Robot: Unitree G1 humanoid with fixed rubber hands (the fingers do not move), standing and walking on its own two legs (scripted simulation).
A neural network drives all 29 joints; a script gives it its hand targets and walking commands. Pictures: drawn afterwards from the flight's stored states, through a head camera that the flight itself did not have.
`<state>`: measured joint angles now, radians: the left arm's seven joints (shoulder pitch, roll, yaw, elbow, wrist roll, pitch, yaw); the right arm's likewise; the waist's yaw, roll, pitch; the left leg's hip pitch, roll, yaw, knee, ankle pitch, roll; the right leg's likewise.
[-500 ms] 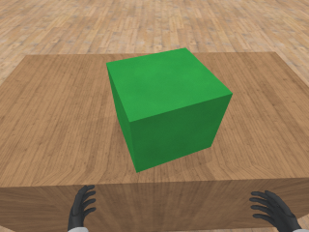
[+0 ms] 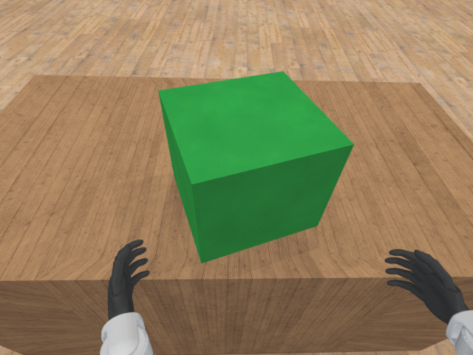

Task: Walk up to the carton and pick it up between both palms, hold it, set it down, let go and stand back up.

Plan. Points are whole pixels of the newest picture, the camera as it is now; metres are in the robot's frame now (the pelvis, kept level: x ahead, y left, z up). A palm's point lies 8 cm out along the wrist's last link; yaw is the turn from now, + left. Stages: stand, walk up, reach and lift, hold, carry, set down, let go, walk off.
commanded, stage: reach and lift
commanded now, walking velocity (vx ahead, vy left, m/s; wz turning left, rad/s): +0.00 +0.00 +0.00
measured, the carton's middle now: (243, 163) +0.49 +0.00 +0.05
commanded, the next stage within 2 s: none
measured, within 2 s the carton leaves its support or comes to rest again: neither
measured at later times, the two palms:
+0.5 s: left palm (117, 259) +0.25 +0.20 +0.07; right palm (433, 251) +0.28 -0.30 +0.06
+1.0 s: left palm (101, 221) +0.29 +0.22 +0.11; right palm (414, 199) +0.35 -0.28 +0.11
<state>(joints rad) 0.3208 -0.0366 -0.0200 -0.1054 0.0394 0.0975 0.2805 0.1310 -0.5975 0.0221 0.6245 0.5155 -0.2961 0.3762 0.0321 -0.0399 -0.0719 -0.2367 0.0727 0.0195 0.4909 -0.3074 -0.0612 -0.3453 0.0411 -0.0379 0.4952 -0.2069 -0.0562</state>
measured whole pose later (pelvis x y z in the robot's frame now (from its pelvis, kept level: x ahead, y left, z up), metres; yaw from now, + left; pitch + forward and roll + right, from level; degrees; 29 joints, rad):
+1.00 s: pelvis +0.00 +0.01 +0.01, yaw +0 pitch +4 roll -1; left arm -0.10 0.04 0.12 -0.18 -0.04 0.50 0.25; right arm -0.35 -0.66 0.00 0.62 0.50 0.05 0.32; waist 0.06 0.01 -0.04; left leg -0.17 0.06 0.00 0.34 -0.23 -0.05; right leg -0.26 0.05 -0.01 0.30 -0.10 -0.04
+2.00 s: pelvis -0.01 +0.00 +0.01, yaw +1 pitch +12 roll +0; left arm -0.72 0.15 0.20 0.20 -0.18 0.69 0.26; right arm -1.00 -0.70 0.06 0.92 0.45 0.30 0.25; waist 0.17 0.04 -0.11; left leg -0.38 0.06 -0.03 0.37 -0.20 -0.06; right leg -0.45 0.05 -0.02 0.32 -0.08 -0.05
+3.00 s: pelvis -0.01 +0.00 +0.00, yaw +1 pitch +21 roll +0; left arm -0.78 0.04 0.17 0.75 -0.11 0.12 0.21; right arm -1.08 -0.59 0.11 1.30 0.36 -0.07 0.22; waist 0.22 0.03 -0.19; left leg -0.59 0.06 -0.02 0.42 -0.20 -0.06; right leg -0.65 0.06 -0.01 0.35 -0.07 -0.05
